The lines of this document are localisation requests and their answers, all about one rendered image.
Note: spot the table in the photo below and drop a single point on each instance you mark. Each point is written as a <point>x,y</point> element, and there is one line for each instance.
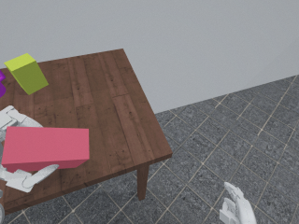
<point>99,92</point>

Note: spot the robot left hand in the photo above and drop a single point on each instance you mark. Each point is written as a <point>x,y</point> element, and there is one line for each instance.
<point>21,180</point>

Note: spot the sponge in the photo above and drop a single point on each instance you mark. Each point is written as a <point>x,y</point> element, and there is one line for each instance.
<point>34,148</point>

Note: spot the robot right hand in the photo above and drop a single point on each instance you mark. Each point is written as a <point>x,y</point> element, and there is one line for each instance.
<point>239,212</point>

